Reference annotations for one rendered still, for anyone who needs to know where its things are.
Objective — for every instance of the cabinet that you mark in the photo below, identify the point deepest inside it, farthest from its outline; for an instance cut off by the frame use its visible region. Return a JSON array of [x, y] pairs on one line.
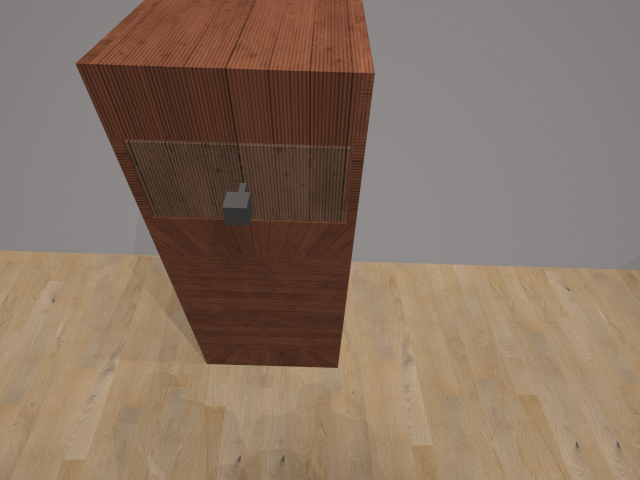
[[245, 71]]

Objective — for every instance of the handle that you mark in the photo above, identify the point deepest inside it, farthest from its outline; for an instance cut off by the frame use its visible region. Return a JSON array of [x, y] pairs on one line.
[[237, 207]]

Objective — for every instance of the drawer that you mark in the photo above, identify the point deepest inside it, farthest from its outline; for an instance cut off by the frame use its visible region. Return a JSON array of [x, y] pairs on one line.
[[286, 181]]

